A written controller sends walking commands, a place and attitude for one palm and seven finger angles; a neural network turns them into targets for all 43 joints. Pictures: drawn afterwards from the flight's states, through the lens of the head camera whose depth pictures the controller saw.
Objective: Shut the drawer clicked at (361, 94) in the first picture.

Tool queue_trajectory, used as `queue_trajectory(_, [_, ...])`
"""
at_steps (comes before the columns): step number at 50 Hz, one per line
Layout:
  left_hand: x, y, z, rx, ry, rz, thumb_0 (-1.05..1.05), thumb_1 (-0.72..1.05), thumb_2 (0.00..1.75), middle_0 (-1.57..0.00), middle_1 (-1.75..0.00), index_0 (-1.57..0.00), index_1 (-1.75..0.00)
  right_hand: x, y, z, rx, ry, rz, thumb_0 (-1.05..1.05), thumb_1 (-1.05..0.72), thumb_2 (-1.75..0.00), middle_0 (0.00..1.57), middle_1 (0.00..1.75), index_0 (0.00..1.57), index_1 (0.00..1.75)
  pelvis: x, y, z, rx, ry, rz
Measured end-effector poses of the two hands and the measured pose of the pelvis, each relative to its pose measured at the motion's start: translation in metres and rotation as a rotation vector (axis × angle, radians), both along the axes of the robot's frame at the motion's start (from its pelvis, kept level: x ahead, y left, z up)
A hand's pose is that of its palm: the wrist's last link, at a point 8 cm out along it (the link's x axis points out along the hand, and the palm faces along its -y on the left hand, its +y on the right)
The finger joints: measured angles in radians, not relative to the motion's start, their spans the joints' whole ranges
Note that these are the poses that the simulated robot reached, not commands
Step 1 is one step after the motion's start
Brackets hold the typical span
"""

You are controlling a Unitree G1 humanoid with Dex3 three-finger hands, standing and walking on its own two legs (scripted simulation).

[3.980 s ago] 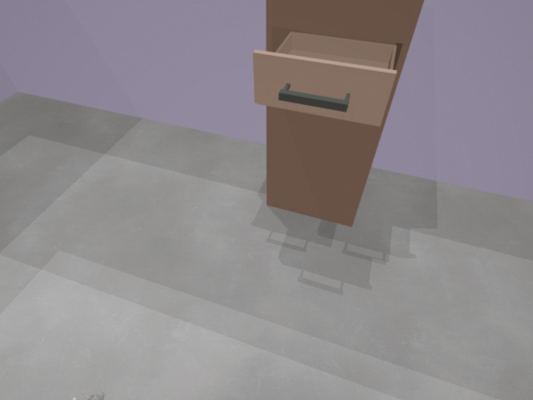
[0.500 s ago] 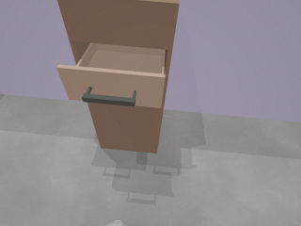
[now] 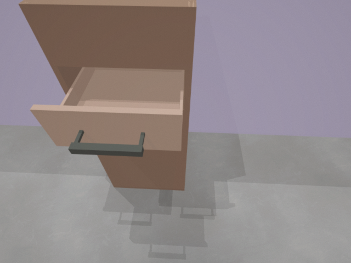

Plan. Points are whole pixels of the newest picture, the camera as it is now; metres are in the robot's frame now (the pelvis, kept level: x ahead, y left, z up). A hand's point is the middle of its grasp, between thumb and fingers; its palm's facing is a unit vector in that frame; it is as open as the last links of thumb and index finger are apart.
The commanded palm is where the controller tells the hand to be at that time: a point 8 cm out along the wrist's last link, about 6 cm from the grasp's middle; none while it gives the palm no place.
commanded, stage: come to a stop and stand still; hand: left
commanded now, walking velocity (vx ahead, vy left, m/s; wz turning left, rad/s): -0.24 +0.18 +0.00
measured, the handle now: (109, 142) +0.41 +0.20 +0.02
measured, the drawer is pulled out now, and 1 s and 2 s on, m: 0.19 0.19 0.19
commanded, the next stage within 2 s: look again from close up in 1.22 s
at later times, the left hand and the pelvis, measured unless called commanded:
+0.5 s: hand out of the picture -0.03 +0.25 -0.17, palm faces +0.08 -0.98 -0.16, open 7.3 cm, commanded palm none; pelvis -0.04 +0.06 +0.02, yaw +1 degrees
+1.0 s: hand out of the picture -0.04 +0.18 -0.17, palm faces +0.03 -0.98 -0.19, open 7.2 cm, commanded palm none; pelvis -0.04 +0.01 +0.01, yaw +1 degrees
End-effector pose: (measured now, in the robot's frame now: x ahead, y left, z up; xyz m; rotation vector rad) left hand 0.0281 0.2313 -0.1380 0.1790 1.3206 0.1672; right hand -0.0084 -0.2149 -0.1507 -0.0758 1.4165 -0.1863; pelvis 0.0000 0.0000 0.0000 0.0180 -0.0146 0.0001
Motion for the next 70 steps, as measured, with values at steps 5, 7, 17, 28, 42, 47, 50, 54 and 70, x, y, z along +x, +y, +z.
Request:
queue_trajectory(5, [0.012,0.004,0.008,0.022,-0.046,0.02,0.0,0.92,0.9,-0.2,-0.3,-0.21,-0.3,0.011,-0.004,0.001,-0.008,0.009,0.024,0.0,-0.91,-0.9,0.2,0.3,0.2,0.3,-0.008,0.003,0.003,0.003,0.005,0.018])
queue_trajectory(7, [0.012,0.009,0.01,0.025,-0.062,0.027,0.0,0.92,0.9,-0.2,-0.3,-0.21,-0.3,0.019,-0.005,0.003,-0.019,-0.011,0.041,0.0,-0.91,-0.9,0.2,0.3,0.2,0.3,-0.014,0.008,0.004,0.004,0.006,0.022])
queue_trajectory(17, [-0.02,0.06,-0.014,-0.019,-0.076,0.05,0.0,0.91,0.9,-0.2,-0.3,-0.21,-0.3,0.029,0.025,0.023,-0.106,-0.196,0.099,0.0,-0.91,-0.9,0.2,0.3,0.2,0.3,-0.045,0.05,-0.005,-0.028,-0.006,0.022])
queue_trajectory(28, [-0.087,0.068,-0.004,-0.075,0.108,0.06,0.0,0.91,0.9,-0.2,-0.3,-0.2,-0.3,-0.026,0.053,0.044,-0.11,-0.082,0.059,0.01,-0.92,-0.9,0.2,0.3,0.21,0.3,-0.043,0.063,0.019,-0.041,0.027,0.007])
queue_trajectory(42, [-0.073,0.015,0.001,-0.033,0.096,0.012,0.01,0.93,0.9,-0.2,-0.3,-0.2,-0.3,-0.094,0.03,0.012,-0.006,0.114,-0.03,0.0,-0.91,-0.9,0.2,0.3,0.21,0.3,-0.048,0.025,0.009,-0.014,0.017,0.004])
queue_trajectory(47, [-0.073,0.001,0.003,-0.03,0.077,0.019,0.01,0.94,0.9,-0.2,-0.3,-0.2,-0.3,-0.084,0.024,0.01,0.018,0.09,-0.016,0.01,-0.91,-0.9,0.2,0.3,0.2,0.3,-0.044,0.011,0.01,-0.015,0.007,0.01])
queue_trajectory(50, [-0.075,-0.007,0.003,-0.034,0.076,0.032,0.01,0.94,0.9,-0.2,-0.3,-0.2,-0.3,-0.074,0.021,0.01,0.023,0.068,-0.001,0.0,-0.91,-0.9,0.2,0.3,0.2,0.3,-0.043,0.005,0.011,-0.015,0.002,0.012])
queue_trajectory(54, [-0.083,-0.017,0.002,-0.045,0.085,0.049,0.01,0.93,0.9,-0.2,-0.3,-0.2,-0.3,-0.059,0.015,0.009,0.022,0.041,0.022,0.0,-0.91,-0.9,0.2,0.3,0.2,0.3,-0.043,-0.001,0.011,-0.015,-0.001,0.014])
queue_trajectory(70, [-0.102,-0.028,0.0,-0.069,0.113,0.053,0.0,0.91,0.9,-0.2,-0.3,-0.21,-0.3,-0.025,-0.01,0.012,-0.035,-0.023,0.078,0.01,-0.92,-0.9,0.2,0.3,0.2,0.3,-0.042,-0.001,0.007,-0.026,0.021,0.029])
